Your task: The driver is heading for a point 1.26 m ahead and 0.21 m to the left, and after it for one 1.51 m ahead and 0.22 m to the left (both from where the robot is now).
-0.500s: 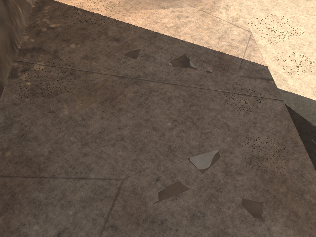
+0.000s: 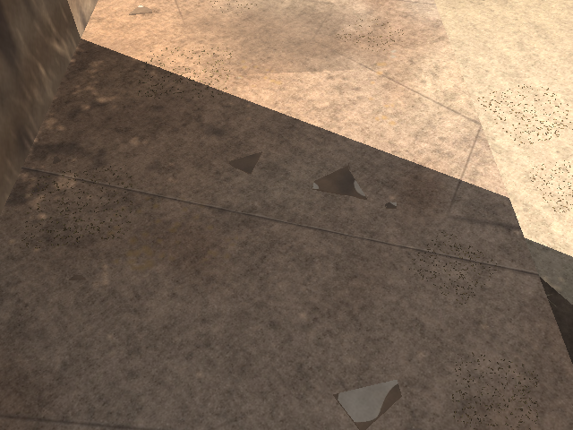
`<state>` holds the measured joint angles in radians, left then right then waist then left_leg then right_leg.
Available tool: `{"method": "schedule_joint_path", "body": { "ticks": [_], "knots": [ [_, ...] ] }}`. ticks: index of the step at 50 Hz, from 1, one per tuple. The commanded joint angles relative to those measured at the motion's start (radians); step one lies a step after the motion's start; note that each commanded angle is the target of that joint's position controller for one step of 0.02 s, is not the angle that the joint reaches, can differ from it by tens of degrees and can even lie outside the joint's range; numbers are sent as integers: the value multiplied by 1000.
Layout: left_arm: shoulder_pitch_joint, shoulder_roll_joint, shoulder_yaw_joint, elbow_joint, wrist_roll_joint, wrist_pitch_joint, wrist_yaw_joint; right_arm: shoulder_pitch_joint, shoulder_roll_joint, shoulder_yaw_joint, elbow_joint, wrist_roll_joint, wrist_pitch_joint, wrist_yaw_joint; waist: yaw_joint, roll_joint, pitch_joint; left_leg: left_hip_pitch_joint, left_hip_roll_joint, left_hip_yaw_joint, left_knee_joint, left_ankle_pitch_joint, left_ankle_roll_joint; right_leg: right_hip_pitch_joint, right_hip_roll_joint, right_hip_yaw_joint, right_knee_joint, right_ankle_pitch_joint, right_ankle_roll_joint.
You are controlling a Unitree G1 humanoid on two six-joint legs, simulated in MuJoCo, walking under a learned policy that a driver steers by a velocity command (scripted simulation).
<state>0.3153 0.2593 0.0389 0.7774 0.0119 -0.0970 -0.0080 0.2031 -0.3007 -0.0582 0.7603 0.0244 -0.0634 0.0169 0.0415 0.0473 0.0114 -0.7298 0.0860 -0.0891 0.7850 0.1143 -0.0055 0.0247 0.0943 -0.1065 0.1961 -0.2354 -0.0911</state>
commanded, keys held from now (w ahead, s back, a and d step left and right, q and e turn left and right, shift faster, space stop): w+q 0.46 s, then w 0.54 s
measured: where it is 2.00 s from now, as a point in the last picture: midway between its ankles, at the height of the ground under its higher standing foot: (245, 217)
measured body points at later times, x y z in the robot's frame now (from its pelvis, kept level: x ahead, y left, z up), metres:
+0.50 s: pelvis +0.30 +0.03 +0.00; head +0.33 +0.05 +0.45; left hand +0.42 +0.33 -0.08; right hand +0.46 -0.22 -0.10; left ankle +0.25 +0.10 -0.74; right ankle +0.49 -0.12 -0.69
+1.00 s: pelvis +0.58 +0.04 +0.00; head +0.60 +0.04 +0.45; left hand +0.49 +0.31 -0.11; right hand +0.85 -0.11 -0.09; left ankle +0.66 +0.26 -0.69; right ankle +0.57 -0.06 -0.74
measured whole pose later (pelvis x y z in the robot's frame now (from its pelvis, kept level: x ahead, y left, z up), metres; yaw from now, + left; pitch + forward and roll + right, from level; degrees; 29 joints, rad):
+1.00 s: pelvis +0.58 +0.04 +0.00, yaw +21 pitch +2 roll -1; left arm 0.39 0.26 0.04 0.81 -0.01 -0.08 -0.01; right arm 0.14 -0.27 -0.04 0.67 0.01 -0.06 0.01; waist 0.08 0.04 0.01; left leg -0.65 0.09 -0.05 0.74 -0.05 -0.01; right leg -0.08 0.05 -0.01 0.26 -0.21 -0.05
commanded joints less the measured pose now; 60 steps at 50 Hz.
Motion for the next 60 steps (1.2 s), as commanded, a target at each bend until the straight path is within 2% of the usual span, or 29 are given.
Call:
{"method": "schedule_joint_path", "body": {
  "ticks": [1, 5, 7, 9, 10, 11, 12, 13, 14, 15, 16, 20, 24, 28, 30, 32, 33, 34, 35, 36, 37, 39, 42, 47, 54, 57, 58, 59, 60],
  "knots": [
    [-4, 158, 42, -36, -7, -8, 16, -119, -29, 1, -97, 0, -18, 20, 29, -76, 82, 21, -15, 45, -117, 67, 10, -52, -278, 28, -96, 406, -17],
    [43, 180, 51, -8, -11, 31, 32, -205, -16, 11, -162, 1, -25, 57, 46, -72, 86, -41, -49, 117, -206, -69, 48, 128, -325, -10, 12, 681, -8],
    [40, 207, 57, -13, -9, 51, 48, -182, -37, 1, -178, 0, -20, 66, 13, -116, 23, 41, -108, 187, -199, -181, 82, 175, -333, -32, 140, 1034, 3],
    [22, 235, 62, -27, -5, 68, 63, -34, -97, -27, -162, 1, -11, 60, -78, -163, -78, 243, -163, 207, -190, -266, 131, 156, -336, -43, 375, 1258, 9],
    [-14, 240, 61, -40, -10, 67, 64, 119, -150, -54, -135, 1, -10, 45, -170, -139, -153, 486, -174, 172, -278, -200, 175, 40, -307, -62, 588, 1171, 20],
    [-1, 187, 39, -62, 8, 49, 59, 250, -219, -74, -115, -3, 3, 23, -210, -10, -257, 814, -9, -74, -279, -157, 243, -227, -238, -59, 893, 659, 41],
    [87, 72, 3, -99, 11, 16, 32, 220, -264, -83, -135, -2, -2, 17, -106, 217, -360, 1159, 245, -659, -346, -260, 468, -686, 0, 77, 1277, -315, 114],
    [1, 166, 18, -111, -17, -27, 6, 231, -187, -63, -136, -7, -3, 14, -174, 54, -389, 1161, 234, -686, -439, -352, 440, -790, -54, 262, 1314, -290, 82],
    [-88, 186, 22, -154, -53, -46, -5, 191, -150, -52, -143, -12, -5, 10, -162, -3, -237, 1029, 201, -529, -466, -345, 390, -825, -103, 258, 1244, -210, 68],
    [-109, 165, 15, -163, -40, -54, -5, 123, -137, -47, -150, -9, -8, 12, -101, -111, -113, 853, 154, -431, -497, -250, 356, -804, -140, 231, 1127, -161, 66],
    [-105, 170, 23, -155, -14, -48, 1, 67, -105, -38, -162, -8, -11, 11, -66, -119, -68, 749, 114, -358, -513, -156, 338, -758, -171, 221, 1033, -129, 79],
    [-61, 139, 15, -154, 9, -6, 8, 21, -126, -41, -163, -14, -12, -7, -10, -34, -14, 489, 47, -227, -567, 34, 335, -636, -194, 169, 850, -67, 160],
    [-217, 86, -10, -186, 5, -6, 8, 65, -157, -50, -132, -2, 5, -28, -78, 18, -16, 393, -44, -116, -530, -75, 250, -517, -137, 128, 503, 235, 187],
    [-281, 120, 3, -197, -17, -23, -8, 148, -141, -42, -90, 1, 10, -25, -123, 55, -37, 508, 20, -196, -463, -214, 214, -481, -123, 156, 357, 318, 155],
    [-262, 148, 19, -198, -18, -29, -12, 147, -141, -41, -83, -4, 10, -23, -100, 76, -31, 568, 64, -251, -414, -223, 195, -465, -127, 163, 329, 241, 114],
    [-148, 175, 42, -172, -13, -34, -7, 129, -121, -35, -86, -11, 12, -19, -30, 81, -57, 575, 34, -239, -298, -104, 159, -319, -112, 132, 284, 180, 62],
    [-23, 216, 56, -160, 0, -39, -2, 131, -72, -16, -99, -20, 10, -16, 28, 23, -163, 517, -20, -183, -83, -129, 121, -127, -212, 224, 299, 181, 7],
    [91, 314, 81, -137, 15, -32, -1, 271, -1, 7, -107, -11, -2, -16, 4, -239, -314, 225, -160, -65, 289, -416, 40, 220, -429, 612, 259, 65, -154],
    [165, 279, 82, -94, -13, -20, -16, 287, -37, 6, -103, 8, -10, -17, 24, -367, -329, 8, -177, -70, 468, -697, 20, 286, -505, 944, 96, -260, -219],
    [111, 204, 60, -106, -22, -17, -15, 180, -125, -17, -110, 20, -8, -19, 47, -219, -178, -72, -119, -93, 544, -626, 28, 182, -474, 856, 68, -387, -170],
    [51, 172, 48, -115, -15, -9, -12, 79, -134, -17, -134, 7, -6, -20, 42, -137, -90, -71, -75, -45, 528, -545, 33, 59, -428, 705, 70, -308, -133],
    [-19, 132, 30, -115, -2, -7, -12, 35, -102, -17, -150, -19, -7, -18, -7, -128, -3, -5, -10, -20, 405, -437, 33, -121, -344, 526, 31, -103, -120],
    [-20, 124, 28, -95, -9, -15, -10, 73, -56, -8, -129, -17, 0, -15, -33, -165, -15, 66, 7, 15, 310, -381, 17, -175, -299, 399, -13, 80, -130],
    [21, 170, 40, -50, -21, -3, 0, -71, -15, 10, -158, -22, -11, -10, 6, -124, 9, 53, 11, 44, 2, -177, -10, -143, -287, 277, -49, 235, -128],
    [115, 195, 44, 21, -34, 26, 6, -250, -18, 11, -207, -4, -31, 23, 57, -121, 55, 110, -36, 71, -242, -100, 17, -38, -326, 247, -1, 286, -100],
    [106, 215, 52, 33, -37, 41, 13, -206, -53, -4, -204, -9, -39, 30, 6, -133, 24, 229, -66, 86, -299, -190, 60, 12, -341, 254, 97, 483, -72],
    [87, 218, 51, 32, -39, 45, 15, -106, -80, -21, -178, -13, -40, 24, -58, -126, -36, 386, -91, 107, -340, -176, 84, -11, -308, 229, 210, 622, -53],
    [77, 194, 41, 22, -31, 44, 15, 48, -132, -45, -140, -21, -40, 13, -130, -107, -147, 641, -50, 75, -321, -142, 120, -119, -256, 198, 397, 603, -23],
    [74, 119, 13, -14, 3, 38, 16, 235, -216, -64, -116, -35, -33, -3, -188, 49, -318, 950, 181, -174, -278, -95, 182, -347, -168, 151, 731, 220, 18]
  ]
}}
